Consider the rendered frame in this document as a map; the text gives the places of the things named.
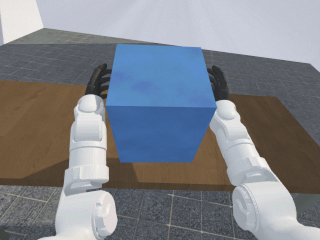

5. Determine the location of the robot right upper arm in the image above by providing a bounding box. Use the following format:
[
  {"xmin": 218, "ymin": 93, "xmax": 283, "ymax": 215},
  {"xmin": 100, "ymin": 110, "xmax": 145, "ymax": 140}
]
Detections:
[{"xmin": 232, "ymin": 180, "xmax": 320, "ymax": 240}]

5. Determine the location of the right robot hand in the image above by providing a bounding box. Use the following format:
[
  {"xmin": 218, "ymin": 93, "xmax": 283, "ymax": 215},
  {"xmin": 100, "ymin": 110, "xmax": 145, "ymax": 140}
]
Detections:
[{"xmin": 206, "ymin": 65, "xmax": 230, "ymax": 102}]

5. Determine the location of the robot right forearm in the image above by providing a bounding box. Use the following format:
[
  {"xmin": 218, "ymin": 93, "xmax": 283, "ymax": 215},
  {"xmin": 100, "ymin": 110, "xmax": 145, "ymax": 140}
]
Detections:
[{"xmin": 209, "ymin": 100, "xmax": 297, "ymax": 217}]

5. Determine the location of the table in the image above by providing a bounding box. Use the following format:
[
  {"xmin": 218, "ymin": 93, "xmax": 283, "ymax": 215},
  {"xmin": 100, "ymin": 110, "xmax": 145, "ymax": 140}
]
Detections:
[{"xmin": 0, "ymin": 80, "xmax": 320, "ymax": 240}]

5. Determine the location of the carton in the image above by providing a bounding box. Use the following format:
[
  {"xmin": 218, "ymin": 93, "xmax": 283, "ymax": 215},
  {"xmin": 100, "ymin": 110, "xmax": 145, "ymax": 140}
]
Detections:
[{"xmin": 105, "ymin": 44, "xmax": 217, "ymax": 163}]

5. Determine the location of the left robot hand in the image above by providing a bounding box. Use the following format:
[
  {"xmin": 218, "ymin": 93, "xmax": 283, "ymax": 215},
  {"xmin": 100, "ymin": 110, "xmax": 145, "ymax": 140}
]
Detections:
[{"xmin": 85, "ymin": 63, "xmax": 112, "ymax": 99}]

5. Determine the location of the robot left forearm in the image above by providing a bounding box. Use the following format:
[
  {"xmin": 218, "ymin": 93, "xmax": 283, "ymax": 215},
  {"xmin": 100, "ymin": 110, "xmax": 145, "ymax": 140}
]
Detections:
[{"xmin": 55, "ymin": 94, "xmax": 109, "ymax": 232}]

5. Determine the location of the robot left upper arm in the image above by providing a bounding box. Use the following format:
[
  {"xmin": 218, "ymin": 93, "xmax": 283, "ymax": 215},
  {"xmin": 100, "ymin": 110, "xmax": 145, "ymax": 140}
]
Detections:
[{"xmin": 37, "ymin": 190, "xmax": 118, "ymax": 240}]

